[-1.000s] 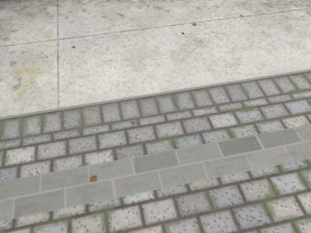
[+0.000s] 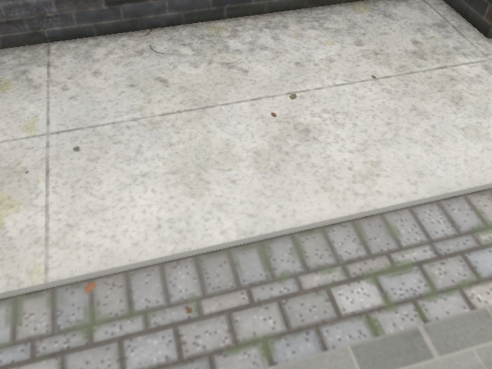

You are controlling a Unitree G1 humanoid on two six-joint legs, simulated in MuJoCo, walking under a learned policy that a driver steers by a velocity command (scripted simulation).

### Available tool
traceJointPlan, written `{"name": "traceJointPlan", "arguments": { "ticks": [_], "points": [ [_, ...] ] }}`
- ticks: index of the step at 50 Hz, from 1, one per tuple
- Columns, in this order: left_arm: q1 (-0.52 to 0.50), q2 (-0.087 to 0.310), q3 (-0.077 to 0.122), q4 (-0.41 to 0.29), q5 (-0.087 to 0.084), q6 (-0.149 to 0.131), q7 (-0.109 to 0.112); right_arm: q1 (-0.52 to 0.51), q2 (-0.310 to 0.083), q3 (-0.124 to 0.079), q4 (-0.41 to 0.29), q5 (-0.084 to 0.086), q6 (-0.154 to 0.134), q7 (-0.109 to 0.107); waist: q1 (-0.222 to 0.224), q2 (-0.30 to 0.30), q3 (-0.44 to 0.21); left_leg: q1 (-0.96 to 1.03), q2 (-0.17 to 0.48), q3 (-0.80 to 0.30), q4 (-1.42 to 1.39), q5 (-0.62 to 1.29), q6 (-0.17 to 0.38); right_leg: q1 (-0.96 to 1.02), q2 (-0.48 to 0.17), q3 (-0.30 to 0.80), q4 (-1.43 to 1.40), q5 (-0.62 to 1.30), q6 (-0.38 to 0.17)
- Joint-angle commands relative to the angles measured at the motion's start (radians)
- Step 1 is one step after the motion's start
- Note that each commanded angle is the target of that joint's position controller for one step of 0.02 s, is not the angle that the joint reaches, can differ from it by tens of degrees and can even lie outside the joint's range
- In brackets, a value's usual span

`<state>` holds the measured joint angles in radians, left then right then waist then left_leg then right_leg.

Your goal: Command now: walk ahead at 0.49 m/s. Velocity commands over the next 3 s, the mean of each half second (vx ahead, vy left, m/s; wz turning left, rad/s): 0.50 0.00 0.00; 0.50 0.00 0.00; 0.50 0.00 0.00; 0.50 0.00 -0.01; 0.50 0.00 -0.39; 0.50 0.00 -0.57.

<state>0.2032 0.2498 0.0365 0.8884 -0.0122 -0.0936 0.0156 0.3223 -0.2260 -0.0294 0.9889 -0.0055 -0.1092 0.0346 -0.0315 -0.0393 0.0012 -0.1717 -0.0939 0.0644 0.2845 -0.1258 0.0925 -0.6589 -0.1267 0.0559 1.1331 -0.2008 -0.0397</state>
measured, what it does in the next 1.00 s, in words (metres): walks ahead: right foot, then left foot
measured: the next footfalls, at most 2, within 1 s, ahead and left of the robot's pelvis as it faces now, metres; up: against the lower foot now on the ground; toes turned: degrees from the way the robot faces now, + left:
right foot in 0.30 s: +0.33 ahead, -0.17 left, +0.00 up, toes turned -2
left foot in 0.86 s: +0.65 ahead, +0.07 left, +0.00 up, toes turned +3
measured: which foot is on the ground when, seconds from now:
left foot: down 0.00-0.32, up 0.34-0.84, down 0.86-1.00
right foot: up 0.00-0.28, down 0.30-0.88, up 0.90-1.00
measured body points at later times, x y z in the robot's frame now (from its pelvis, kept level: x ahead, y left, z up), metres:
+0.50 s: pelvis +0.28 -0.08 +0.00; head +0.29 -0.10 +0.45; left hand +0.33 +0.18 -0.12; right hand +0.37 -0.35 -0.14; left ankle +0.29 +0.08 -0.66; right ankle +0.29 -0.16 -0.74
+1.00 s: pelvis +0.55 -0.01 -0.01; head +0.58 +0.00 +0.44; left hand +0.59 +0.25 -0.15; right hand +0.66 -0.27 -0.13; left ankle +0.61 +0.07 -0.74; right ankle +0.47 -0.17 -0.65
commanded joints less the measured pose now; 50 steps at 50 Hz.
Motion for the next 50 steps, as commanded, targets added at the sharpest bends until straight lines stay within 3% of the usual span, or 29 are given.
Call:
{"name": "traceJointPlan", "arguments": {
  "ticks": [1, 5, 10, 12, 13, 14, 15, 16, 17, 18, 19, 20, 21, 23, 25, 28, 32, 37, 40, 41, 42, 43, 44, 45, 46, 47, 48, 50],
  "points": [
    [0.032, 0.044, 0.012, -0.043, 0.012, 0.004, 0.006, -0.04, -0.133, -0.021, -0.055, 0.002, -0.017, -0.02, 0.046, 0.075, 0.055, -0.103, 0.28, -0.208, -0.201, 0.074, 0.171, -0.022, -0.042, 0.002, -0.145, 0.16, 0.027],
    [-0.129, 0.028, 0.006, -0.085, 0.003, -0.007, -0.006, 0.04, -0.161, -0.026, -0.038, 0.018, -0.004, -0.034, -0.012, 0.077, 0.055, -0.018, 0.264, -0.159, -0.184, 0.087, 0.126, 0.013, 0.005, -0.037, -0.431, 0.306, 0.035],
    [-0.251, 0.043, 0.003, -0.135, -0.01, -0.016, -0.036, 0.113, -0.17, -0.032, -0.004, 0.026, 0.017, -0.036, -0.048, 0.092, 0.082, 0.146, 0.328, -0.179, -0.111, 0.062, 0.112, 0.006, 0.033, -0.042, -0.578, 0.216, 0.014],
    [-0.226, 0.065, 0.01, -0.14, -0.01, -0.025, -0.046, 0.103, -0.182, -0.038, -0.003, 0.027, 0.028, -0.039, -0.02, 0.106, 0.067, 0.189, 0.351, -0.192, -0.055, 0.118, 0.096, 0.066, 0.05, -0.052, -0.619, 0.136, -0.014],
    [-0.169, 0.084, 0.02, -0.128, -0.009, -0.029, -0.048, 0.082, -0.189, -0.039, -0.007, 0.026, 0.033, -0.039, 0.018, 0.116, 0.037, 0.19, 0.343, -0.181, 0.01, 0.24, 0.082, 0.157, 0.075, -0.074, -0.64, 0.109, -0.031],
    [-0.036, 0.121, 0.042, -0.088, -0.008, -0.032, -0.045, 0.065, -0.176, -0.034, -0.013, 0.021, 0.039, -0.039, 0.085, 0.107, -0.039, 0.169, 0.294, -0.14, 0.167, 0.402, 0.059, 0.331, 0.109, -0.1, -0.661, 0.103, -0.057],
    [0.17, 0.195, 0.069, -0.038, -0.001, -0.034, -0.037, 0.055, -0.137, -0.016, -0.036, 0.007, 0.038, -0.038, 0.162, 0.049, -0.187, 0.018, 0.233, -0.083, 0.445, 0.353, 0.023, 0.629, 0.009, 0.011, -0.633, 0.126, -0.115],
    [0.297, 0.309, 0.097, -0.012, 0.015, -0.025, -0.035, 0.158, -0.019, 0.02, -0.053, 0.003, 0.015, -0.029, 0.143, -0.205, -0.329, -0.409, 0.06, -0.013, 0.851, -0.05, -0.057, 1.032, -0.238, 0.45, -0.697, 0.019, -0.274],
    [0.311, 0.225, 0.074, -0.007, 0.012, -0.024, -0.039, 0.158, -0.064, 0.012, -0.036, 0.021, -0.012, -0.024, 0.151, -0.215, -0.39, -0.551, 0.048, -0.168, 1.011, -0.42, -0.046, 1.067, -0.285, 0.692, -0.831, -0.067, -0.306],
    [0.214, 0.165, 0.053, -0.024, 0.007, -0.026, -0.039, 0.064, -0.158, -0.013, -0.063, 0.048, -0.026, -0.02, 0.13, -0.145, -0.233, -0.634, 0.112, -0.181, 1.065, -0.36, -0.024, 0.938, -0.252, 0.546, -0.838, -0.07, -0.246],
    [0.114, 0.127, 0.04, -0.049, 0.005, -0.023, -0.039, -0.002, -0.163, -0.015, -0.08, 0.048, -0.027, -0.024, 0.099, -0.072, -0.149, -0.611, 0.17, -0.152, 1.032, -0.259, -0.018, 0.789, -0.209, 0.395, -0.857, 0.004, -0.21],
    [0.047, 0.095, 0.029, -0.059, 0.008, -0.022, -0.045, -0.035, -0.149, -0.019, -0.085, 0.034, -0.02, -0.031, 0.071, -0.019, -0.082, -0.57, 0.203, -0.136, 0.965, -0.189, -0.025, 0.656, -0.163, 0.295, -0.896, 0.072, -0.192],
    [0.019, 0.072, 0.022, -0.059, 0.014, -0.024, -0.049, -0.026, -0.134, -0.025, -0.083, 0.024, -0.006, -0.036, 0.037, -0.032, -0.05, -0.508, 0.232, -0.138, 0.904, -0.141, -0.029, 0.568, -0.122, 0.219, -0.932, 0.115, -0.172],
    [0.038, 0.072, 0.023, -0.035, 0.017, -0.029, -0.053, 0.009, -0.088, -0.022, -0.072, 0.02, 0.02, -0.038, 0.011, -0.043, -0.032, -0.446, 0.235, -0.121, 0.861, -0.095, -0.042, 0.492, -0.09, 0.143, -0.974, 0.199, -0.178],
    [0.077, 0.1, 0.031, -0.011, 0.018, -0.032, -0.045, -0.025, -0.088, -0.026, -0.089, 0.016, 0.03, -0.041, 0.007, -0.025, -0.007, -0.494, 0.239, -0.117, 0.798, -0.031, -0.057, 0.493, -0.086, 0.096, -0.994, 0.288, -0.19],
    [0.127, 0.112, 0.033, 0.013, 0.015, -0.022, -0.027, -0.145, -0.082, -0.029, -0.13, 0.009, 0.028, -0.04, 0.031, -0.015, 0.019, -0.569, 0.239, -0.113, 0.625, 0.101, -0.073, 0.535, -0.083, 0.057, -1.007, 0.324, -0.181],
    [0.182, 0.129, 0.034, 0.037, 0.005, -0.015, -0.014, -0.288, -0.064, -0.021, -0.169, 0.016, 0.02, -0.028, 0.074, -0.02, 0.052, -0.527, 0.204, -0.079, 0.397, 0.239, -0.072, 0.561, -0.065, 0.009, -1.028, 0.255, -0.157],
    [0.249, 0.137, 0.042, 0.083, -0.004, 0.004, -0.006, -0.408, -0.071, -0.016, -0.218, 0.026, 0.009, -0.002, 0.101, -0.021, 0.098, -0.557, 0.185, -0.079, 0.273, 0.177, -0.046, 0.712, -0.124, 0.017, -0.977, 0.254, -0.15],
    [0.224, 0.155, 0.051, 0.086, -0.006, 0.018, -0.001, -0.371, -0.1, -0.026, -0.221, 0.026, -0.001, 0.011, 0.06, -0.039, 0.064, -0.447, 0.153, -0.053, 0.233, 0.071, -0.01, 0.76, -0.144, 0.013, -0.891, 0.415, -0.127],
    [0.203, 0.164, 0.054, 0.082, -0.005, 0.022, 0.0, -0.301, -0.123, -0.039, -0.204, 0.025, -0.003, 0.009, 0.018, -0.054, 0.018, -0.328, 0.118, -0.023, 0.224, 0.05, 0.007, 0.752, -0.129, -0.003, -0.812, 0.581, -0.114],
    [0.185, 0.149, 0.048, 0.076, -0.001, 0.028, -0.001, -0.149, -0.161, -0.063, -0.155, 0.024, -0.003, 0.004, -0.056, -0.043, -0.069, -0.123, 0.083, 0.004, 0.212, 0.06, 0.032, 0.708, -0.078, -0.04, -0.637, 0.699, -0.091],
    [0.185, 0.121, 0.033, 0.055, 0.012, 0.028, -0.002, 0.043, -0.23, -0.086, -0.109, 0.015, -0.002, -0.006, -0.122, 0.027, -0.209, 0.192, 0.208, -0.138, 0.243, 0.082, 0.088, 0.515, -0.02, -0.081, -0.355, 0.529, -0.056],
    [0.31, -0.008, -0.005, 0.052, 0.012, 0.007, -0.016, 0.152, -0.315, -0.107, -0.082, 0.005, 0.005, -0.007, -0.078, 0.279, -0.355, 0.576, 0.457, -0.612, 0.158, -0.106, 0.252, 0.088, 0.165, -0.093, 0.05, -0.021, 0.019],
    [0.281, 0.042, 0.005, 0.067, -0.003, -0.021, -0.02, 0.143, -0.234, -0.08, -0.086, 0.01, 0.005, -0.005, -0.092, 0.264, -0.39, 0.584, 0.481, -0.801, 0.03, -0.167, 0.246, -0.031, 0.172, 0.07, 0.19, -0.36, 0.001],
    [0.182, 0.123, 0.027, 0.032, -0.03, -0.036, -0.023, 0.054, -0.188, -0.065, -0.097, 0.017, 0.002, -0.006, -0.075, 0.214, -0.237, 0.454, 0.45, -0.652, 0.017, -0.163, 0.189, -0.11, 0.112, 0.066, 0.231, -0.303, -0.018],
    [0.115, 0.131, 0.029, 0.012, -0.032, -0.039, -0.017, -0.044, -0.157, -0.054, -0.121, 0.016, 0.002, -0.006, -0.041, 0.132, -0.143, 0.288, 0.417, -0.515, -0.007, -0.079, 0.158, -0.088, 0.052, 0.031, 0.187, -0.201, -0.024],
    [0.081, 0.122, 0.035, 0.008, -0.016, -0.033, -0.008, -0.105, -0.125, -0.045, -0.128, 0.008, 0.001, -0.002, -0.01, 0.082, -0.077, 0.144, 0.376, -0.418, -0.042, -0.002, 0.141, -0.043, 0.017, 0.016, 0.127, -0.132, -0.022],
    [0.126, 0.079, 0.039, 0.017, -0.007, -0.004, -0.002, -0.131, -0.091, -0.035, -0.118, -0.004, -0.005, 0.005, 0.044, 0.127, -0.05, 0.006, 0.32, -0.312, -0.103, 0.046, 0.127, 0.072, -0.022, 0.02, 0.047, -0.065, -0.018]
  ]
}}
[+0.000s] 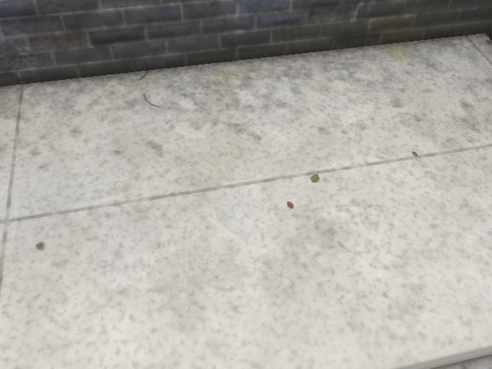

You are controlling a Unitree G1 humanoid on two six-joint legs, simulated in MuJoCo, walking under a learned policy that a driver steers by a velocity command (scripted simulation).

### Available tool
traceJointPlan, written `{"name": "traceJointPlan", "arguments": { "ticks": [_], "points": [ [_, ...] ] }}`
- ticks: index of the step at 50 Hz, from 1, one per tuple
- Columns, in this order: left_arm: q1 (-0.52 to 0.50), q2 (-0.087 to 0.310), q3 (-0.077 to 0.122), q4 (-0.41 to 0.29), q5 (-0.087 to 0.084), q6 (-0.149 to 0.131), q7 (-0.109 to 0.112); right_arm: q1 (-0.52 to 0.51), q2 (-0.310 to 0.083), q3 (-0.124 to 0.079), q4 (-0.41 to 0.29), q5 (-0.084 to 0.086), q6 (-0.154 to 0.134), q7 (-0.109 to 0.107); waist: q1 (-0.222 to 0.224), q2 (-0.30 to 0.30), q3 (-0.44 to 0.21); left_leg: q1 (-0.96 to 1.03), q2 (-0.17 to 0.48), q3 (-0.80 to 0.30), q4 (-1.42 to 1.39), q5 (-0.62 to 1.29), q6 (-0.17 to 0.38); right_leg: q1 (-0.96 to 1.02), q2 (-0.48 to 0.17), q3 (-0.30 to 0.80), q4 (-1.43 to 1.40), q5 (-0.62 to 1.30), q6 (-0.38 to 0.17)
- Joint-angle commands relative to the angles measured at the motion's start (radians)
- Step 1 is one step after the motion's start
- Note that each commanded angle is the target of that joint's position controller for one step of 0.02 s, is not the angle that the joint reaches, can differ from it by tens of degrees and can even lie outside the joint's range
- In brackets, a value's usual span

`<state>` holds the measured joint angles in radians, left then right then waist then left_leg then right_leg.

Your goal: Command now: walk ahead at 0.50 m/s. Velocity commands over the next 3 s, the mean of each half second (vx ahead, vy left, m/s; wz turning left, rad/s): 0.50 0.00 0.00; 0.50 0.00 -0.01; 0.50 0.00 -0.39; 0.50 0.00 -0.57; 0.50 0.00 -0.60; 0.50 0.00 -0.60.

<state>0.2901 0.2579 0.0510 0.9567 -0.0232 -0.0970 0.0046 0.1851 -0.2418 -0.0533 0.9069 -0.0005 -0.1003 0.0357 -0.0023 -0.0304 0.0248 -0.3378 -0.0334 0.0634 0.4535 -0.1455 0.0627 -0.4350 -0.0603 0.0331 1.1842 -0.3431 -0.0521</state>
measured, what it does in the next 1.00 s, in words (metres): walks ahead: right foot, then left foot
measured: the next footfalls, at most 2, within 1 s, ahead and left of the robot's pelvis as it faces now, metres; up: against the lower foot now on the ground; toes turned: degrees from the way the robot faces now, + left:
right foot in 0.42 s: +0.41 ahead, -0.16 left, +0.00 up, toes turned -3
left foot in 1.00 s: +0.72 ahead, +0.09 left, +0.00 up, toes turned +3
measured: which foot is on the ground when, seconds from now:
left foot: down 0.00-0.42, up 0.44-0.98, down 1.00-1.00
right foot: up 0.00-0.40, down 0.42-1.00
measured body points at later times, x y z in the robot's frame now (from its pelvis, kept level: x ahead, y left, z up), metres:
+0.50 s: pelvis +0.28 -0.06 -0.01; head +0.31 -0.07 +0.44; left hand +0.45 +0.19 -0.12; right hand +0.26 -0.33 -0.16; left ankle +0.11 +0.08 -0.66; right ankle +0.37 -0.15 -0.74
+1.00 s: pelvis +0.56 -0.03 -0.02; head +0.59 -0.02 +0.43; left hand +0.50 +0.24 -0.16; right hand +0.76 -0.26 -0.11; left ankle +0.69 +0.08 -0.74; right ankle +0.37 -0.15 -0.73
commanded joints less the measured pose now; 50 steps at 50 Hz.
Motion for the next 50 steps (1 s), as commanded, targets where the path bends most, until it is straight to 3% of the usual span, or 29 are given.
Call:
{"name": "traceJointPlan", "arguments": {
  "ticks": [1, 4, 10, 16, 18, 19, 20, 21, 22, 23, 24, 25, 26, 27, 28, 31, 35, 39, 43, 45, 47, 48, 49, 50],
  "points": [
    [0.054, 0.052, 0.024, -0.046, 0.004, 0.011, 0.01, 0.021, -0.08, -0.013, -0.024, -0.007, -0.016, 0.002, 0.023, 0.118, -0.062, 0.143, 0.249, -0.276, -0.293, 0.09, 0.165, -0.139, -0.091, 0.033, -0.027, 0.09, 0.0],
    [-0.03, 0.058, 0.03, -0.078, 0.014, 0.023, 0.015, 0.074, -0.126, -0.023, 0.002, -0.005, -0.018, -0.016, 0.017, 0.089, -0.015, 0.145, 0.251, -0.226, -0.332, 0.163, 0.179, -0.229, -0.103, 0.026, -0.149, 0.199, 0.028],
    [-0.234, 0.031, 0.022, -0.137, 0.014, 0.012, -0.001, 0.167, -0.14, -0.022, 0.037, 0.007, -0.003, -0.04, -0.041, 0.087, 0.023, 0.224, 0.222, -0.142, -0.347, 0.17, 0.137, -0.261, -0.066, -0.01, -0.483, 0.447, 0.042],
    [-0.379, 0.036, 0.01, -0.196, 0.002, -0.002, -0.035, 0.248, -0.155, -0.031, 0.086, 0.017, 0.02, -0.046, -0.078, 0.091, 0.071, 0.391, 0.287, -0.143, -0.278, 0.189, 0.13, -0.28, -0.033, -0.024, -0.639, 0.37, 0.017],
    [-0.355, 0.056, 0.015, -0.2, 0.0, -0.008, -0.044, 0.233, -0.166, -0.038, 0.089, 0.02, 0.028, -0.05, -0.05, 0.106, 0.054, 0.426, 0.306, -0.146, -0.227, 0.281, 0.114, -0.217, -0.015, -0.035, -0.669, 0.299, -0.009],
    [-0.305, 0.076, 0.024, -0.189, 0.001, -0.011, -0.045, 0.212, -0.175, -0.041, 0.085, 0.02, 0.032, -0.05, -0.018, 0.119, 0.022, 0.426, 0.301, -0.136, -0.173, 0.414, 0.102, -0.126, 0.011, -0.056, -0.679, 0.27, -0.025],
    [-0.197, 0.104, 0.041, -0.158, 0.005, -0.012, -0.042, 0.185, -0.175, -0.04, 0.079, 0.021, 0.036, -0.05, 0.044, 0.121, -0.042, 0.406, 0.269, -0.105, -0.051, 0.576, 0.083, 0.033, 0.047, -0.088, -0.699, 0.274, -0.048],
    [-0.019, 0.157, 0.067, -0.103, 0.009, -0.011, -0.034, 0.176, -0.149, -0.03, 0.07, 0.015, 0.039, -0.05, 0.117, 0.096, -0.154, 0.304, 0.211, -0.065, 0.161, 0.586, 0.052, 0.295, 0.037, -0.07, -0.684, 0.3, -0.083],
    [0.143, 0.249, 0.089, -0.072, 0.028, -0.009, -0.026, 0.244, -0.076, -0.005, 0.048, 0.0, 0.029, -0.045, 0.124, -0.072, -0.317, -0.029, 0.103, -0.011, 0.542, 0.257, -0.003, 0.684, -0.207, 0.26, -0.675, 0.264, -0.194],
    [0.177, 0.246, 0.082, -0.059, 0.02, -0.006, -0.033, 0.306, 0.001, 0.02, 0.06, 0.004, 0.005, -0.037, 0.099, -0.257, -0.419, -0.293, -0.034, -0.109, 0.777, -0.423, -0.031, 0.858, -0.345, 0.658, -0.836, 0.11, -0.286],
    [0.135, 0.165, 0.058, -0.064, 0.012, -0.009, -0.033, 0.218, -0.113, -0.009, 0.05, 0.033, -0.015, -0.031, 0.113, -0.167, -0.327, -0.397, 0.03, -0.191, 0.879, -0.412, -0.008, 0.788, -0.309, 0.614, -0.872, 0.028, -0.237],
    [0.036, 0.134, 0.046, -0.086, 0.01, -0.009, -0.03, 0.131, -0.144, -0.017, 0.02, 0.047, -0.025, -0.03, 0.091, -0.116, -0.195, -0.431, 0.084, -0.156, 0.869, -0.312, 0.007, 0.636, -0.281, 0.469, -0.894, 0.087, -0.198],
    [-0.041, 0.109, 0.036, -0.1, 0.019, -0.01, -0.032, 0.088, -0.139, -0.02, 0.015, 0.037, -0.025, -0.037, 0.061, -0.035, -0.127, -0.387, 0.13, -0.136, 0.819, -0.22, 0.007, 0.486, -0.245, 0.366, -0.926, 0.177, -0.181],
    [-0.082, 0.08, 0.027, -0.105, 0.029, -0.011, -0.036, 0.084, -0.123, -0.027, 0.016, 0.024, -0.015, -0.043, 0.026, -0.019, -0.078, -0.335, 0.161, -0.134, 0.767, -0.163, 0.006, 0.374, -0.206, 0.284, -0.963, 0.235, -0.168],
    [-0.094, 0.072, 0.025, -0.099, 0.036, -0.014, -0.038, 0.115, -0.098, -0.026, 0.022, 0.023, 0.0, -0.043, -0.003, -0.056, -0.076, -0.273, 0.18, -0.14, 0.733, -0.133, 0.002, 0.309, -0.191, 0.244, -0.993, 0.256, -0.171],
    [-0.057, 0.088, 0.028, -0.072, 0.03, -0.021, -0.031, 0.107, -0.071, -0.029, 0.021, 0.019, 0.026, -0.049, -0.021, -0.042, -0.036, -0.278, 0.191, -0.122, 0.639, -0.07, -0.02, 0.254, -0.16, 0.15, -1.049, 0.331, -0.181],
    [0.013, 0.112, 0.031, -0.043, 0.026, -0.011, -0.008, -0.033, -0.068, -0.032, -0.026, 0.005, 0.026, -0.046, 0.008, -0.022, 0.0, -0.382, 0.188, -0.115, 0.423, 0.128, -0.05, 0.303, -0.151, 0.088, -1.071, 0.396, -0.168],
    [0.071, 0.121, 0.031, -0.016, 0.017, -0.006, 0.001, -0.168, -0.048, -0.021, -0.062, 0.011, 0.019, -0.032, 0.049, -0.027, 0.032, -0.346, 0.149, -0.078, 0.216, 0.263, -0.05, 0.331, -0.129, 0.031, -1.083, 0.363, -0.143],
    [0.136, 0.128, 0.036, 0.024, 0.01, 0.009, 0.004, -0.271, -0.049, -0.011, -0.101, 0.02, 0.011, -0.012, 0.079, -0.026, 0.069, -0.375, 0.129, -0.071, 0.112, 0.222, -0.036, 0.454, -0.173, 0.028, -1.043, 0.374, -0.143],
    [0.139, 0.137, 0.043, 0.035, 0.007, 0.018, 0.009, -0.289, -0.06, -0.011, -0.118, 0.022, 0.004, 0.0, 0.07, -0.033, 0.072, -0.369, 0.122, -0.073, 0.08, 0.159, -0.015, 0.511, -0.203, 0.034, -1.002, 0.422, -0.133],
    [0.114, 0.151, 0.05, 0.035, 0.005, 0.027, 0.012, -0.238, -0.088, -0.02, -0.112, 0.024, -0.002, 0.006, 0.03, -0.054, 0.038, -0.263, 0.093, -0.05, 0.056, 0.087, 0.011, 0.535, -0.212, 0.029, -0.935, 0.576, -0.114],
    [0.089, 0.159, 0.052, 0.03, 0.004, 0.031, 0.013, -0.16, -0.113, -0.034, -0.092, 0.021, -0.004, 0.005, -0.017, -0.067, -0.012, -0.135, 0.057, -0.018, 0.045, 0.071, 0.029, 0.526, -0.195, 0.01, -0.848, 0.744, -0.099],
    [0.079, 0.136, 0.043, 0.026, 0.005, 0.035, 0.011, -0.001, -0.155, -0.059, -0.042, 0.017, -0.005, -0.002, -0.091, -0.049, -0.103, 0.096, 0.033, -0.005, 0.033, 0.088, 0.056, 0.459, -0.141, -0.016, -0.664, 0.828, -0.075],
    [0.083, 0.101, 0.025, 0.003, 0.019, 0.035, 0.009, 0.192, -0.231, -0.082, -0.002, 0.002, -0.006, -0.013, -0.153, 0.047, -0.253, 0.428, 0.203, -0.194, 0.061, 0.099, 0.118, 0.238, -0.076, -0.052, -0.356, 0.581, -0.04]
  ]
}}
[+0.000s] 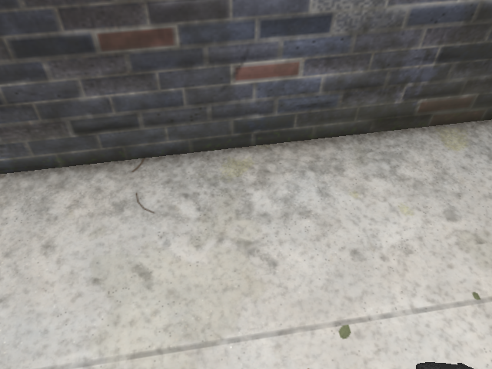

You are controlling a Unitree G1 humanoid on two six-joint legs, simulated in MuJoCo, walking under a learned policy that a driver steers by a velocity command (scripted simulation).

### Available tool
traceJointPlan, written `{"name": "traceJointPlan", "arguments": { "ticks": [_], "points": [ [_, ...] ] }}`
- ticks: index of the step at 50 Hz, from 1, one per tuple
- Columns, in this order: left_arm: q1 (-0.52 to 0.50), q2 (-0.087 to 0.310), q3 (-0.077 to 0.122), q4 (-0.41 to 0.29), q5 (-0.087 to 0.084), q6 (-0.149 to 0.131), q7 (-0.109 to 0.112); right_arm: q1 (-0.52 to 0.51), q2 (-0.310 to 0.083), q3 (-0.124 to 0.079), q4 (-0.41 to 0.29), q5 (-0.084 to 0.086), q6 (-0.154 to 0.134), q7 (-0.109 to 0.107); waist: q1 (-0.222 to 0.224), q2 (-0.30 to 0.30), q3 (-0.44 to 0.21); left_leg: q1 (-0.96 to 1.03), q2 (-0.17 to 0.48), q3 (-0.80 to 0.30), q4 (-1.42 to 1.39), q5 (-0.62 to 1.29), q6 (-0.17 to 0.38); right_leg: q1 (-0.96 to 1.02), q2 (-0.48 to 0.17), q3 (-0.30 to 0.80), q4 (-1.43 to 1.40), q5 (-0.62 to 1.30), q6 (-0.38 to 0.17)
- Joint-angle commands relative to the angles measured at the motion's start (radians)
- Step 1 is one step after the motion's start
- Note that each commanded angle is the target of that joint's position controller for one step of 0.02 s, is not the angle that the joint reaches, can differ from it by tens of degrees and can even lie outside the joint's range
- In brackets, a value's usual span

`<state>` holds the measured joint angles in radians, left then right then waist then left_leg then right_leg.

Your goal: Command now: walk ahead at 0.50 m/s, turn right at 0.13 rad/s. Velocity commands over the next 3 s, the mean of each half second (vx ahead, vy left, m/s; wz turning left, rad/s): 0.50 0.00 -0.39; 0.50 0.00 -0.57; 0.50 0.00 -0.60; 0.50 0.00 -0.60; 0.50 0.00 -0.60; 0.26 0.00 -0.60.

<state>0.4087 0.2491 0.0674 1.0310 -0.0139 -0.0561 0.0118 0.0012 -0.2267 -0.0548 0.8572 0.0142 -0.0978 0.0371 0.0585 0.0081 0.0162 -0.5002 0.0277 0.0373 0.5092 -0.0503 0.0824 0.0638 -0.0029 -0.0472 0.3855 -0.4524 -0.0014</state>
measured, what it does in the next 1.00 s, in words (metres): walks ahead, turning right: right foot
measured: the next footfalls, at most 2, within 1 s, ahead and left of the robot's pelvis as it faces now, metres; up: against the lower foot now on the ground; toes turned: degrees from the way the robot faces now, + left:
right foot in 0.56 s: +0.44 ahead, -0.16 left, +0.00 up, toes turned -20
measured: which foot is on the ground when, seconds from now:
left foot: down 0.00-0.58, up 0.60-1.00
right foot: down 0.00-0.00, up 0.02-0.54, down 0.56-1.00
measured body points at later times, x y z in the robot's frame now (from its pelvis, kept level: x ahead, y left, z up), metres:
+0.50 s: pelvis +0.26 -0.01 +0.01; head +0.28 -0.02 +0.46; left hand +0.49 +0.18 -0.10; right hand +0.20 -0.27 -0.14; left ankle +0.13 +0.11 -0.72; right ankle +0.40 -0.17 -0.69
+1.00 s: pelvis +0.53 -0.11 +0.01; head +0.55 -0.14 +0.46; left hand +0.72 +0.13 -0.09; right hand +0.61 -0.43 -0.07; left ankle +0.75 -0.06 -0.70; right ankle +0.40 -0.15 -0.72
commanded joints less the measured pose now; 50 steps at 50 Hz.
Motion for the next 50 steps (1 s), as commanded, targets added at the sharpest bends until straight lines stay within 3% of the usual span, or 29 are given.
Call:
{"name": "traceJointPlan", "arguments": {
  "ticks": [1, 2, 3, 4, 5, 7, 9, 11, 14, 17, 22, 23, 25, 27, 28, 29, 30, 31, 32, 33, 34, 35, 37, 38, 41, 44, 47, 50],
  "points": [
    [0.094, -0.036, -0.032, -0.074, 0.008, -0.026, -0.009, 0.446, -0.314, -0.092, 0.07, -0.015, -0.005, -0.013, -0.149, 0.276, -0.386, 0.927, 0.386, -0.638, -0.106, -0.165, 0.252, -0.659, 0.057, 0.038, 0.802, -0.013, -0.027],
    [0.037, 0.067, -0.009, -0.06, -0.018, -0.048, -0.012, 0.44, -0.215, -0.064, 0.064, -0.01, -0.006, -0.014, -0.186, 0.195, -0.384, 0.898, 0.378, -0.723, -0.188, -0.269, 0.227, -0.76, 0.029, 0.194, 0.936, -0.125, -0.041],
    [-0.058, 0.129, 0.01, -0.092, -0.042, -0.058, -0.011, 0.351, -0.173, -0.051, 0.05, -0.008, -0.011, -0.019, -0.173, 0.155, -0.233, 0.767, 0.351, -0.562, -0.205, -0.239, 0.172, -0.825, -0.02, 0.185, 0.959, -0.049, -0.057],
    [-0.108, 0.129, 0.012, -0.104, -0.04, -0.057, -0.003, 0.265, -0.142, -0.04, 0.033, -0.012, -0.014, -0.021, -0.139, 0.079, -0.155, 0.616, 0.318, -0.435, -0.234, -0.168, 0.14, -0.791, -0.078, 0.157, 0.917, 0.048, -0.059],
    [-0.132, 0.118, 0.02, -0.105, -0.027, -0.049, 0.005, 0.212, -0.107, -0.031, 0.032, -0.018, -0.018, -0.018, -0.111, 0.057, -0.09, 0.489, 0.282, -0.339, -0.273, -0.114, 0.117, -0.748, -0.108, 0.151, 0.859, 0.11, -0.057],
    [-0.082, 0.072, 0.024, -0.091, -0.025, -0.018, 0.004, 0.187, -0.075, -0.023, 0.045, -0.032, -0.024, -0.016, -0.062, 0.093, -0.057, 0.369, 0.24, -0.22, -0.334, -0.072, 0.096, -0.648, -0.141, 0.16, 0.804, 0.174, -0.061],
    [-0.084, 0.044, 0.026, -0.096, -0.026, 0.004, 0.004, 0.2, -0.097, -0.029, 0.061, -0.031, -0.029, -0.023, -0.046, 0.076, -0.021, 0.33, 0.235, -0.138, -0.371, -0.015, 0.1, -0.666, -0.148, 0.159, 0.77, 0.213, -0.058],
    [-0.135, 0.048, 0.031, -0.118, -0.02, 0.015, 0.004, 0.217, -0.121, -0.036, 0.071, -0.035, -0.03, -0.035, -0.049, 0.053, 0.007, 0.34, 0.237, -0.08, -0.389, 0.037, 0.101, -0.736, -0.147, 0.175, 0.711, 0.297, -0.048],
    [-0.201, 0.047, 0.034, -0.144, -0.012, 0.012, -0.007, 0.237, -0.131, -0.038, 0.079, -0.037, -0.024, -0.05, -0.059, 0.046, 0.027, 0.379, 0.224, 0.007, -0.397, 0.092, 0.084, -0.791, -0.132, 0.172, 0.573, 0.44, -0.036],
    [-0.299, 0.033, 0.024, -0.179, -0.006, 0.007, -0.025, 0.257, -0.143, -0.038, 0.081, -0.03, -0.017, -0.061, -0.087, 0.035, 0.053, 0.402, 0.211, 0.09, -0.406, 0.115, 0.064, -0.771, -0.121, 0.101, 0.423, 0.536, -0.036],
    [-0.444, 0.015, 0.007, -0.262, -0.007, 0.008, -0.057, 0.35, -0.169, -0.048, 0.107, -0.014, 0.014, -0.067, -0.134, 0.022, 0.099, 0.588, 0.264, 0.153, -0.338, 0.234, 0.059, -0.834, -0.101, 0.02, 0.291, 0.458, -0.062],
    [-0.454, 0.018, 0.007, -0.277, -0.009, 0.009, -0.065, 0.349, -0.177, -0.051, 0.106, -0.01, 0.022, -0.067, -0.128, 0.029, 0.098, 0.613, 0.273, 0.166, -0.307, 0.304, 0.055, -0.821, -0.089, -0.001, 0.276, 0.415, -0.072],
    [-0.424, 0.047, 0.02, -0.295, -0.01, 0.012, -0.074, 0.318, -0.207, -0.06, 0.092, -0.002, 0.033, -0.072, -0.086, 0.068, 0.053, 0.632, 0.276, 0.197, -0.199, 0.622, 0.036, -0.704, -0.032, -0.062, 0.266, 0.318, -0.105],
    [-0.258, 0.113, 0.053, -0.273, -0.016, 0.015, -0.074, 0.283, -0.236, -0.067, 0.076, 0.004, 0.047, -0.077, 0.018, 0.104, -0.05, 0.608, 0.263, 0.214, 0.053, 0.866, 0.011, -0.469, 0.045, -0.102, 0.25, 0.25, -0.154],
    [-0.094, 0.176, 0.088, -0.232, -0.017, 0.016, -0.061, 0.261, -0.234, -0.063, 0.065, 0.008, 0.048, -0.077, 0.106, 0.074, -0.133, 0.493, 0.219, 0.228, 0.284, 0.759, -0.027, -0.212, 0.074, -0.072, 0.157, 0.324, -0.196],
    [0.009, 0.275, 0.113, -0.206, -0.013, 0.025, -0.037, 0.28, -0.165, -0.042, 0.037, -0.025, 0.034, -0.072, 0.099, -0.119, -0.212, 0.192, 0.143, 0.22, 0.62, 0.139, -0.071, 0.075, -0.124, 0.245, 0.151, 0.361, -0.261],
    [-0.031, 0.319, 0.11, -0.238, -0.008, 0.01, -0.042, 0.34, -0.056, -0.007, -0.017, -0.019, -0.008, -0.053, -0.003, -0.268, -0.343, -0.178, -0.08, 0.019, 0.92, -0.544, -0.113, 0.334, -0.338, 0.851, -0.031, 0.189, -0.47],
    [-0.009, 0.231, 0.083, -0.238, 0.001, 0.0, -0.045, 0.205, -0.15, -0.027, -0.038, 0.026, -0.051, -0.04, 0.064, -0.121, -0.321, -0.295, -0.026, -0.137, 0.955, -0.507, -0.081, 0.332, -0.324, 0.821, -0.104, 0.199, -0.407],
    [-0.053, 0.185, 0.071, -0.241, 0.003, -0.011, -0.042, 0.149, -0.162, -0.029, -0.06, 0.045, -0.069, -0.036, 0.048, -0.094, -0.206, -0.331, 0.019, -0.126, 0.893, -0.411, -0.054, 0.221, -0.29, 0.658, -0.099, 0.282, -0.362],
    [-0.132, 0.152, 0.06, -0.257, -0.002, -0.019, -0.044, 0.154, -0.157, -0.031, -0.041, 0.026, -0.071, -0.044, -0.007, 0.005, -0.126, -0.272, 0.066, -0.123, 0.799, -0.34, -0.053, 0.058, -0.243, 0.532, -0.101, 0.397, -0.325],
    [-0.191, 0.121, 0.05, -0.273, -0.001, -0.021, -0.041, 0.166, -0.173, -0.043, -0.03, 0.002, -0.061, -0.051, -0.043, 0.007, -0.093, -0.197, 0.094, -0.119, 0.716, -0.306, -0.064, -0.066, -0.209, 0.446, -0.11, 0.487, -0.303],
    [-0.212, 0.107, 0.042, -0.285, 0.006, -0.023, -0.036, 0.185, -0.174, -0.048, -0.028, -0.005, -0.043, -0.05, -0.07, -0.009, -0.086, -0.129, 0.11, -0.125, 0.678, -0.283, -0.074, -0.144, -0.187, 0.413, -0.131, 0.52, -0.297],
    [-0.201, 0.132, 0.045, -0.287, 0.0, -0.026, -0.025, 0.182, -0.152, -0.048, -0.04, -0.016, -0.019, -0.051, -0.088, -0.017, -0.066, -0.098, 0.108, -0.106, 0.585, -0.253, -0.107, -0.225, -0.166, 0.373, -0.159, 0.564, -0.299],
    [-0.2, 0.155, 0.048, -0.293, 0.005, -0.027, -0.017, 0.157, -0.147, -0.044, -0.054, -0.027, -0.011, -0.054, -0.084, -0.031, -0.048, -0.101, 0.101, -0.092, 0.535, -0.215, -0.126, -0.261, -0.152, 0.346, -0.17, 0.588, -0.299],
    [-0.164, 0.188, 0.055, -0.29, 0.005, -0.022, -0.001, 0.046, -0.133, -0.034, -0.097, -0.035, -0.006, -0.054, -0.053, -0.051, -0.022, -0.084, 0.061, -0.076, 0.293, -0.035, -0.155, -0.312, -0.094, 0.284, -0.162, 0.582, -0.262],
    [-0.121, 0.19, 0.057, -0.282, -0.001, -0.012, 0.0, -0.053, -0.111, -0.018, -0.13, -0.021, -0.01, -0.042, -0.004, -0.085, -0.017, -0.02, 0.007, -0.065, 0.088, 0.101, -0.154, -0.315, -0.071, 0.282, -0.139, 0.466, -0.223],
    [-0.082, 0.19, 0.058, -0.267, -0.005, -0.008, 0.002, -0.102, -0.147, -0.02, -0.162, -0.01, -0.021, -0.024, 0.014, -0.097, -0.009, -0.013, -0.003, -0.101, -0.002, 0.105, -0.137, -0.251, -0.115, 0.368, -0.088, 0.384, -0.215],
    [-0.092, 0.186, 0.055, -0.27, 0.004, -0.009, 0.004, -0.042, -0.187, -0.028, -0.153, -0.007, -0.038, -0.013, -0.028, -0.13, -0.019, 0.074, -0.01, -0.107, -0.043, 0.007, -0.099, -0.204, -0.143, 0.452, 0.0, 0.361, -0.196]
  ]
}}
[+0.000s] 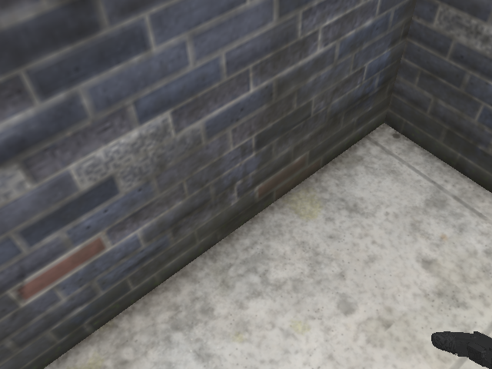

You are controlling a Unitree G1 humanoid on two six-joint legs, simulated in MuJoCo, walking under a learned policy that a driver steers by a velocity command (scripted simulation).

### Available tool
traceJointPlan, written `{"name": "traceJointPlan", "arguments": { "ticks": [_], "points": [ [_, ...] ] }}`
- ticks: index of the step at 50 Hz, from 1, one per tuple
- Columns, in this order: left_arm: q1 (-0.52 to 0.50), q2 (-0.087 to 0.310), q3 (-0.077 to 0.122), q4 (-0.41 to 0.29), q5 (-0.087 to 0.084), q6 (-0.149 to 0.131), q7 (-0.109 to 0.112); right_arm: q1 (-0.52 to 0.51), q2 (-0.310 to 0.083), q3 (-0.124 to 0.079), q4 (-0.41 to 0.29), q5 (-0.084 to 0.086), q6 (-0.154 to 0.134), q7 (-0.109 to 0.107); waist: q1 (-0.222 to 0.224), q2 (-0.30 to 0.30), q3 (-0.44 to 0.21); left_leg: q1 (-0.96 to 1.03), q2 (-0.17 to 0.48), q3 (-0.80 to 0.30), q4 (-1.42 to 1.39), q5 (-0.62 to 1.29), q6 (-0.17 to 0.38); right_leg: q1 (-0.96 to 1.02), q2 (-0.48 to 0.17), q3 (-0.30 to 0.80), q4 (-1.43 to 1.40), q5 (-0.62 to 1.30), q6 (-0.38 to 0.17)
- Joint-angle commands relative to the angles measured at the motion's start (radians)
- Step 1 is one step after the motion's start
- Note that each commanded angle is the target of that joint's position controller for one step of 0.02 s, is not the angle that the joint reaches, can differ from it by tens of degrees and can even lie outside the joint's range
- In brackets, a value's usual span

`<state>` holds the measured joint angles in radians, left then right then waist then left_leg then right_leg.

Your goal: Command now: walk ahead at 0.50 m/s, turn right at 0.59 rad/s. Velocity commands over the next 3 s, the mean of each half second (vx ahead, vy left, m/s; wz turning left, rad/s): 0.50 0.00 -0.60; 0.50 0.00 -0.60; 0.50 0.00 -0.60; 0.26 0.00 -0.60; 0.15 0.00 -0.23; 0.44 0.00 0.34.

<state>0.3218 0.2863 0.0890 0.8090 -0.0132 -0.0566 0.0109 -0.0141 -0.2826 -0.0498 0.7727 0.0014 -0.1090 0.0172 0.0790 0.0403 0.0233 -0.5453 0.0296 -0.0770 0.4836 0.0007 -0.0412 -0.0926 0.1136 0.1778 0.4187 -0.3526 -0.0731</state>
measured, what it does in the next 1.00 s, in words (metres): walks ahead, turning right: left foot, then right foot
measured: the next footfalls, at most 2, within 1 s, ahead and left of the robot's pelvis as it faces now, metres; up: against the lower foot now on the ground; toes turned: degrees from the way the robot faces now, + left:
left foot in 0.04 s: +0.20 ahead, +0.14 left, +0.00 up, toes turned -5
right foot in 0.58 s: +0.40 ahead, -0.19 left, +0.00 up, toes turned -21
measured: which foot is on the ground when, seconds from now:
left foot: up 0.00-0.02, down 0.04-0.58, up 0.60-1.00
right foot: down 0.00-0.06, up 0.08-0.56, down 0.58-1.00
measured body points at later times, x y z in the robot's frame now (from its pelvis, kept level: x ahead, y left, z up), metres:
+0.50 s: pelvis +0.25 -0.02 +0.00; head +0.29 -0.03 +0.45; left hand +0.56 +0.12 -0.07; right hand +0.15 -0.29 -0.13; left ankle +0.16 +0.14 -0.74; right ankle +0.36 -0.19 -0.70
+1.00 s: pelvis +0.49 -0.15 +0.00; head +0.51 -0.18 +0.45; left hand +0.71 +0.07 -0.10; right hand +0.55 -0.49 -0.08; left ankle +0.70 -0.12 -0.72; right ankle +0.36 -0.17 -0.74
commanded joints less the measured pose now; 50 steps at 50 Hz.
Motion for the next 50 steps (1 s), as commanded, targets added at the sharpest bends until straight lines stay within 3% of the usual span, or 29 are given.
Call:
{"name": "traceJointPlan", "arguments": {
  "ticks": [1, 2, 3, 4, 5, 6, 7, 8, 10, 13, 19, 24, 26, 27, 28, 29, 30, 31, 32, 33, 34, 35, 37, 40, 43, 45, 47, 48, 50],
  "points": [
    [-0.019, 0.138, 0.028, -0.055, 0.005, -0.005, 0.005, 0.049, -0.149, -0.042, -0.048, 0.003, -0.033, 0.004, -0.089, -0.173, -0.051, 0.212, -0.022, 0.028, -0.049, -0.069, 0.048, -0.047, -0.233, 0.225, 0.028, 0.317, -0.106],
    [-0.032, 0.103, 0.015, -0.068, 0.008, -0.007, 0.002, 0.164, -0.18, -0.055, -0.024, -0.013, -0.039, -0.002, -0.14, -0.161, -0.134, 0.393, 0.014, 0.007, -0.041, -0.082, 0.086, -0.088, -0.179, 0.189, 0.169, 0.376, -0.074],
    [-0.032, 0.051, -0.006, -0.089, 0.022, -0.01, -0.002, 0.336, -0.234, -0.066, -0.01, -0.029, -0.038, -0.012, -0.206, -0.053, -0.281, 0.658, 0.188, -0.167, -0.028, -0.15, 0.15, -0.228, -0.102, 0.091, 0.468, 0.216, -0.029],
    [0.114, -0.001, -0.023, -0.118, -0.018, -0.025, -0.008, 0.387, -0.306, -0.082, 0.024, -0.047, -0.027, -0.008, -0.12, 0.343, -0.349, 0.9, 0.405, -0.688, -0.177, -0.387, 0.31, -0.577, 0.011, -0.004, 0.769, -0.265, 0.023],
    [0.076, 0.119, -0.005, -0.092, -0.034, -0.021, -0.004, 0.358, -0.202, -0.057, 0.006, -0.029, -0.02, -0.003, -0.152, 0.205, -0.268, 0.863, 0.401, -0.694, -0.216, -0.528, 0.281, -0.692, -0.073, 0.028, 0.883, -0.25, 0.031],
    [-0.034, 0.17, 0.003, -0.11, -0.033, -0.012, -0.006, 0.322, -0.128, -0.04, -0.009, -0.023, -0.01, -0.004, -0.187, 0.075, -0.172, 0.759, 0.352, -0.494, -0.209, -0.47, 0.226, -0.707, -0.115, -0.006, 0.902, -0.139, 0.03],
    [-0.076, 0.155, 0.003, -0.119, -0.019, -0.005, -0.005, 0.275, -0.118, -0.032, -0.014, -0.028, -0.004, -0.002, -0.163, 0.004, -0.114, 0.645, 0.306, -0.371, -0.219, -0.319, 0.202, -0.665, -0.149, -0.033, 0.877, -0.064, 0.035],
    [-0.106, 0.144, 0.004, -0.131, -0.005, -0.003, -0.008, 0.247, -0.103, -0.028, -0.006, -0.027, -0.001, -0.003, -0.144, 0.004, -0.064, 0.557, 0.272, -0.284, -0.241, -0.204, 0.2, -0.643, -0.18, -0.032, 0.824, -0.009, 0.038],
    [-0.101, 0.105, 0.0, -0.143, -0.017, 0.005, -0.017, 0.242, -0.095, -0.024, 0.005, -0.032, -0.003, -0.007, -0.12, 0.057, -0.044, 0.478, 0.235, -0.168, -0.29, -0.121, 0.197, -0.587, -0.212, -0.048, 0.781, 0.041, 0.041],
    [-0.145, 0.068, -0.012, -0.178, -0.016, 0.013, -0.021, 0.273, -0.124, -0.032, 0.029, -0.018, -0.008, -0.014, -0.119, 0.042, -0.016, 0.465, 0.246, -0.059, -0.332, -0.004, 0.218, -0.65, -0.23, -0.066, 0.705, 0.097, 0.063],
    [-0.282, 0.048, -0.021, -0.237, -0.002, 0.009, -0.049, 0.321, -0.167, -0.041, 0.047, -0.019, 0.005, -0.028, -0.156, 0.035, 0.007, 0.473, 0.22, 0.14, -0.346, 0.044, 0.182, -0.617, -0.213, -0.133, 0.428, 0.37, 0.069],
    [-0.36, 0.059, -0.016, -0.284, -0.008, 0.013, -0.078, 0.37, -0.199, -0.046, 0.071, -0.003, 0.03, -0.024, -0.16, 0.055, 0.044, 0.554, 0.257, 0.214, -0.281, 0.134, 0.147, -0.551, -0.177, -0.203, 0.279, 0.28, 0.017],
    [-0.291, 0.099, 0.004, -0.286, 0.008, 0.02, -0.08, 0.354, -0.24, -0.056, 0.062, 0.002, 0.038, -0.023, -0.102, 0.088, -0.014, 0.563, 0.258, 0.256, -0.128, 0.524, 0.134, -0.397, -0.099, -0.263, 0.26, 0.159, -0.025],
    [-0.173, 0.128, 0.023, -0.258, 0.011, 0.021, -0.079, 0.341, -0.252, -0.059, 0.057, 0.009, 0.045, -0.028, -0.031, 0.087, -0.071, 0.543, 0.24, 0.285, 0.038, 0.68, 0.12, -0.246, -0.048, -0.294, 0.202, 0.166, -0.055],
    [0.002, 0.171, 0.051, -0.202, 0.012, 0.024, -0.069, 0.339, -0.238, -0.052, 0.051, 0.011, 0.044, -0.032, 0.055, 0.056, -0.15, 0.425, 0.204, 0.308, 0.259, 0.638, 0.085, 0.017, -0.014, -0.287, 0.109, 0.268, -0.092],
    [0.112, 0.268, 0.077, -0.164, 0.001, 0.037, -0.044, 0.381, -0.149, -0.022, 0.023, -0.038, 0.033, -0.026, 0.047, -0.173, -0.202, 0.088, 0.135, 0.297, 0.595, -0.112, 0.033, 0.321, -0.217, 0.032, 0.114, 0.387, -0.15],
    [0.067, 0.388, 0.086, -0.227, -0.001, 0.023, -0.043, 0.42, -0.071, 0.012, -0.049, -0.042, -0.012, -0.011, -0.032, -0.348, -0.38, -0.238, -0.04, 0.125, 0.904, -0.605, -0.003, 0.531, -0.449, 0.617, -0.028, 0.245, -0.381],
    [0.082, 0.29, 0.063, -0.238, 0.01, 0.007, -0.042, 0.294, -0.176, -0.014, -0.06, 0.005, -0.048, -0.005, 0.046, -0.183, -0.373, -0.349, -0.001, -0.018, 0.989, -0.532, 0.008, 0.506, -0.443, 0.618, -0.092, 0.226, -0.352],
    [0.049, 0.233, 0.048, -0.233, 0.009, -0.005, -0.04, 0.246, -0.182, -0.014, -0.077, 0.018, -0.058, -0.004, 0.025, -0.14, -0.255, -0.375, 0.035, -0.007, 0.933, -0.439, 0.025, 0.384, -0.401, 0.462, -0.083, 0.267, -0.299],
    [-0.025, 0.196, 0.034, -0.246, 0.007, -0.01, -0.042, 0.255, -0.173, -0.012, -0.058, -0.003, -0.052, -0.015, -0.032, -0.036, -0.174, -0.3, 0.077, -0.007, 0.839, -0.362, 0.02, 0.21, -0.354, 0.346, -0.083, 0.352, -0.251],
    [-0.083, 0.172, 0.023, -0.258, 0.007, -0.008, -0.041, 0.268, -0.179, -0.018, -0.05, -0.022, -0.037, -0.024, -0.078, -0.043, -0.127, -0.209, 0.101, -0.007, 0.755, -0.324, 0.007, 0.068, -0.318, 0.262, -0.1, 0.439, -0.233],
    [-0.112, 0.152, 0.013, -0.269, 0.012, -0.004, -0.041, 0.279, -0.185, -0.024, -0.054, -0.023, -0.017, -0.027, -0.107, -0.08, -0.1, -0.142, 0.111, -0.009, 0.719, -0.31, 0.002, -0.026, -0.285, 0.222, -0.131, 0.444, -0.227],
    [-0.118, 0.16, 0.013, -0.26, 0.01, -0.007, -0.033, 0.272, -0.159, -0.022, -0.069, -0.028, 0.007, -0.028, -0.125, -0.097, -0.075, -0.084, 0.099, 0.017, 0.639, -0.274, -0.018, -0.131, -0.254, 0.177, -0.166, 0.485, -0.232],
    [-0.076, 0.184, 0.019, -0.236, 0.01, -0.006, -0.016, 0.176, -0.127, -0.012, -0.105, -0.036, 0.013, -0.028, -0.099, -0.088, -0.042, -0.073, 0.065, 0.037, 0.433, -0.132, -0.037, -0.183, -0.206, 0.111, -0.16, 0.532, -0.205],
    [-0.025, 0.197, 0.023, -0.211, 0.001, 0.003, -0.008, 0.053, -0.098, 0.006, -0.131, -0.025, 0.006, -0.017, -0.043, -0.106, -0.036, -0.006, 0.016, 0.042, 0.182, 0.02, -0.028, -0.177, -0.174, 0.106, -0.135, 0.432, -0.161],
    [0.007, 0.204, 0.025, -0.193, -0.004, 0.005, -0.01, 0.001, -0.114, 0.006, -0.143, -0.014, 0.0, -0.008, -0.018, -0.11, -0.031, 0.023, -0.005, 0.03, 0.099, 0.054, -0.019, -0.144, -0.193, 0.162, -0.12, 0.357, -0.152],
    [0.04, 0.181, 0.015, -0.165, -0.007, 0.0, -0.016, -0.027, -0.138, -0.004, -0.153, -0.004, -0.004, -0.004, -0.003, -0.124, -0.025, 0.023, -0.017, 0.003, 0.036, 0.0, -0.009, -0.074, -0.207, 0.23, -0.08, 0.279, -0.151],
    [0.047, 0.183, 0.018, -0.153, -0.007, 0.004, -0.017, -0.041, -0.151, -0.008, -0.158, -0.006, -0.014, -0.006, -0.004, -0.129, -0.01, 0.03, -0.023, -0.001, 0.009, -0.028, -0.002, -0.043, -0.218, 0.262, -0.062, 0.266, -0.148],
    [0.047, 0.171, 0.018, -0.133, 0.001, 0.01, -0.017, 0.012, -0.183, -0.022, -0.13, -0.004, -0.031, -0.01, -0.022, -0.179, -0.025, 0.1, -0.03, 0.016, -0.03, -0.098, 0.031, 0.024, -0.227, 0.288, -0.006, 0.38, -0.132]
  ]
}}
